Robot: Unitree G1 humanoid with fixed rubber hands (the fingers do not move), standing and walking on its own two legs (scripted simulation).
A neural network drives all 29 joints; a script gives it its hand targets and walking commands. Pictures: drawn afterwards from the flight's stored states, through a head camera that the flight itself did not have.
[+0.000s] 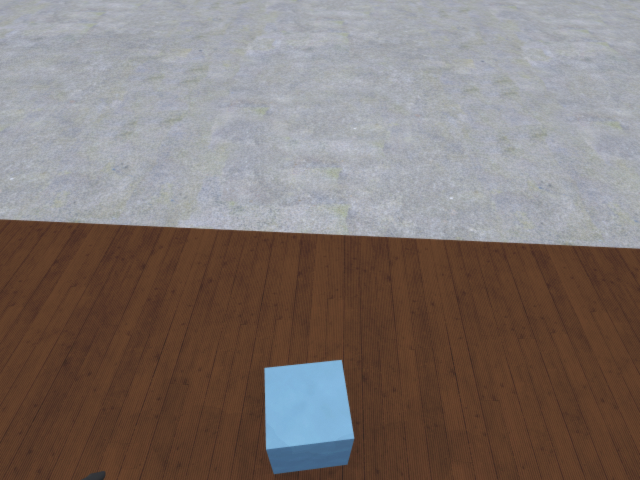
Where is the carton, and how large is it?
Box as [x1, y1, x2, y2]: [264, 360, 353, 473]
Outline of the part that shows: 341,360 264,368 266,450 274,473 347,464 353,441 353,433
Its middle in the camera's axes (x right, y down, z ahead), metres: -0.04 +0.50 +1.08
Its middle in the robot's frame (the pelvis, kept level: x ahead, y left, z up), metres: +0.42 +0.04 -0.66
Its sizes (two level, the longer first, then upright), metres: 0.210 0.200 0.250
